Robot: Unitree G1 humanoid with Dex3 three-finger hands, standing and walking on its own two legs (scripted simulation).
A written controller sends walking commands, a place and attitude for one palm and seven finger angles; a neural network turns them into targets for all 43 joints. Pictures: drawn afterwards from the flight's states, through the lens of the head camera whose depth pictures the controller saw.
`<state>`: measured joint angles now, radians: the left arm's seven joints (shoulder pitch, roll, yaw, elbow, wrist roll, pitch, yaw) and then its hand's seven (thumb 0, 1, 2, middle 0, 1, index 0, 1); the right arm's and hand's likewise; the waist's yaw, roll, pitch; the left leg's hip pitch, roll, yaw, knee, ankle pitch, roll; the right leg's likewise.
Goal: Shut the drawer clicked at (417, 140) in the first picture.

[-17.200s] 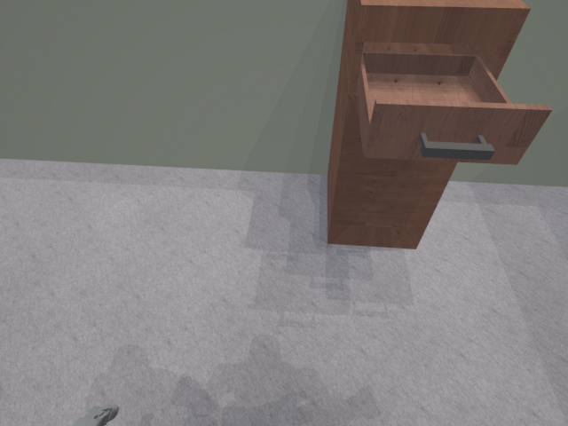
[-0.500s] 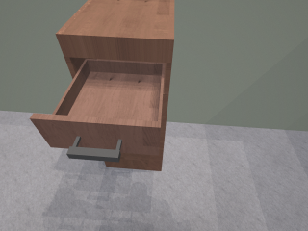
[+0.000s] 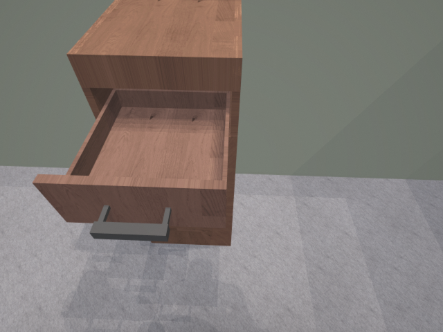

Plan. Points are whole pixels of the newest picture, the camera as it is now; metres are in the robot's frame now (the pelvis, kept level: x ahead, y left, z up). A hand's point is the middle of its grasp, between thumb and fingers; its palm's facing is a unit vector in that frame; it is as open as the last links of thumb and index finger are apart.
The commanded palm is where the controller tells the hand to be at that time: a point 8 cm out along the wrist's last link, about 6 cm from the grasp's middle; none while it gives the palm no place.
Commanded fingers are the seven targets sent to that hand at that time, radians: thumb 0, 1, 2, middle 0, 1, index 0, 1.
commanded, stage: come to a stop and stand still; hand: left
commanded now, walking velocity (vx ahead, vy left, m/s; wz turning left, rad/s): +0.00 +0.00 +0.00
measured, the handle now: (133, 221) +0.30 +0.18 +0.03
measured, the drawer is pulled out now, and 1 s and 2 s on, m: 0.29 0.28 0.27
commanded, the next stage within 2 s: look again from close up in 0.02 s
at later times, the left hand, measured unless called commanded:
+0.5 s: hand out of the picture +0.00 +0.15 -0.17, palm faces +0.01 -0.98 -0.19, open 7.3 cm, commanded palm none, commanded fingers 0.00 0.90 0.90 -0.20 -0.30 -0.20 -0.30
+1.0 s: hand (148, 280) +0.21 +0.14 +0.00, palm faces +0.22 -0.97 -0.06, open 6.9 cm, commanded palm +0.10 +0.19 -0.04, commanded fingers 0.00 0.90 0.90 -0.48 -0.60 -0.48 -0.60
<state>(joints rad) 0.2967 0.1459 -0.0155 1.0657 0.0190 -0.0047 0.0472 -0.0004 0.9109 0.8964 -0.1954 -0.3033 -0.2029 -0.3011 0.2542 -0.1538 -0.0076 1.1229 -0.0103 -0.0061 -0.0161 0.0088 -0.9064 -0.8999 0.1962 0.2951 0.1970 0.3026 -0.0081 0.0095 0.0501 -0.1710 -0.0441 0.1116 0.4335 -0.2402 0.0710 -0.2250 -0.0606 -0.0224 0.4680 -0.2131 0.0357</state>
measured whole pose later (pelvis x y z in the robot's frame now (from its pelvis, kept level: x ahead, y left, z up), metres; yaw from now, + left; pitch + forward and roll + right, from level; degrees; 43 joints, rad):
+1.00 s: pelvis +0.01 -0.02 -0.02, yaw +2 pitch +3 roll +1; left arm 0.45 0.11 0.01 0.07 -0.16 -0.17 0.07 0.02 0.95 0.90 -0.30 -0.42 -0.26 -0.41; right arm 0.28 -0.27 -0.03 0.75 0.02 -0.32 -0.04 0.03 -0.92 -0.90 0.20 0.30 0.20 0.30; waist -0.05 0.04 -0.10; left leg -0.36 -0.03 0.07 0.64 -0.34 0.04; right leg -0.39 -0.06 -0.06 0.67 -0.33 0.01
